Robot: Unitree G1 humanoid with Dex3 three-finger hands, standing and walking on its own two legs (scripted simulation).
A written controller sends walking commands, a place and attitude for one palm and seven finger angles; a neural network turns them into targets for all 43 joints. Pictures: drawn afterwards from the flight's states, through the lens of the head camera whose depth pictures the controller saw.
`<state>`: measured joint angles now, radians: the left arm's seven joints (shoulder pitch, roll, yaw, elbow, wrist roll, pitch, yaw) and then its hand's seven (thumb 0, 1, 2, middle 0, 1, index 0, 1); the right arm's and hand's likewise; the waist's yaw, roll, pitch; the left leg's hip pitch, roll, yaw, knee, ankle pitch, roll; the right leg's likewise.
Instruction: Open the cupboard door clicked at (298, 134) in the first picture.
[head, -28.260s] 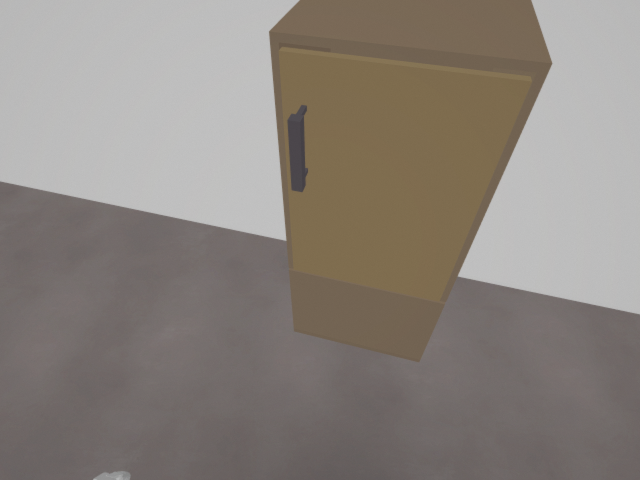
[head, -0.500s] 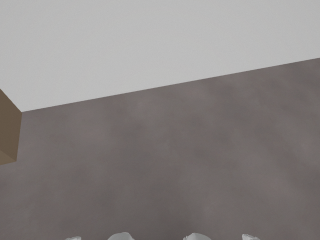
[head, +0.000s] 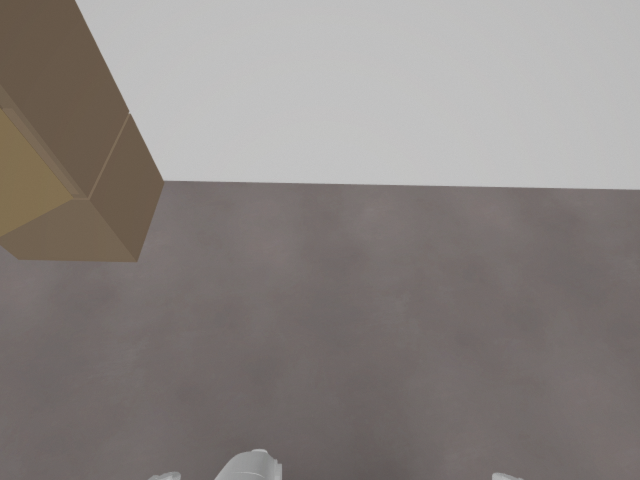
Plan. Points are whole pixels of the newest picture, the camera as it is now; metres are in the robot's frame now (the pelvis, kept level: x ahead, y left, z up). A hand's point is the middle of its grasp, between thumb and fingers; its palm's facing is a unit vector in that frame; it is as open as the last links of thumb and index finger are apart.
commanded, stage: turn to face it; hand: left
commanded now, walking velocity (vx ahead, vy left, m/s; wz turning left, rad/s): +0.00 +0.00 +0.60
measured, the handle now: out of the picture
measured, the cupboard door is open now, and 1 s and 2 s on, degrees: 44 44 44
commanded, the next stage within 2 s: take the last steps up to it in 1.28 s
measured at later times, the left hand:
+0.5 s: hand out of the picture +0.08 +0.21 -0.15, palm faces +0.28 -0.91 -0.31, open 7.4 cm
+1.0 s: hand out of the picture -0.04 +0.22 -0.17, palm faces +0.59 -0.77 -0.27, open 7.4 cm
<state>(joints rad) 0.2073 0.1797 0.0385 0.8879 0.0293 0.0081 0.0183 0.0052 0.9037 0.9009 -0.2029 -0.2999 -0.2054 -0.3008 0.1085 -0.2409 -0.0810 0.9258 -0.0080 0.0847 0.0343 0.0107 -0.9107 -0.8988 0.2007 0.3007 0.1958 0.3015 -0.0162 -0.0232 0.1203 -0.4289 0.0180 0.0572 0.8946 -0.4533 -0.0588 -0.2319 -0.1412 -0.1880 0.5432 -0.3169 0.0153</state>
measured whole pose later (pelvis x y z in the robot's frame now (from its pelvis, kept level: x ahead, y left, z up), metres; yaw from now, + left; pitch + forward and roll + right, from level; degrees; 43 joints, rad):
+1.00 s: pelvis +0.03 -0.01 +0.00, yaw +35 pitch +1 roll +0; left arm 0.18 0.26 0.08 0.93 0.02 0.06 0.01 0.01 0.91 0.90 -0.20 -0.30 -0.20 -0.30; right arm 0.13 -0.20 -0.05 0.91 -0.02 0.03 0.00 0.01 -0.91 -0.90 0.20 0.30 0.20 0.30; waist 0.01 -0.03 0.10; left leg -0.29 0.00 0.01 0.52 -0.25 0.02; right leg -0.49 -0.10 -0.03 1.05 -0.44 0.08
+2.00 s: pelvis +0.13 +0.05 +0.00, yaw +51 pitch -1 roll +1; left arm 0.21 0.13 0.05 0.99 0.02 -0.05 0.01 0.00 0.92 0.90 -0.20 -0.30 -0.20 -0.30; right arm 0.34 -0.18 -0.05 1.11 -0.02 0.02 0.01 0.01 -0.91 -0.90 0.20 0.30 0.20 0.30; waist -0.01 0.04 0.05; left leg -0.36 0.00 0.03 1.02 -0.40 0.02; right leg -0.26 -0.07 -0.13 0.57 -0.29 -0.02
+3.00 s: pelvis +0.29 +0.39 +0.00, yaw +51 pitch +0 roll +0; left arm 0.26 0.17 0.05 1.08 0.02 -0.06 0.01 -0.01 0.94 0.90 -0.20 -0.30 -0.20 -0.30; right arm 0.22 -0.17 -0.04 1.08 -0.02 -0.01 0.01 0.02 -0.93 -0.90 0.20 0.30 0.20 0.30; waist 0.00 -0.01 0.06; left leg -0.42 0.07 0.08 0.63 -0.23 -0.04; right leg -0.11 -0.06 -0.15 0.41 -0.30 0.01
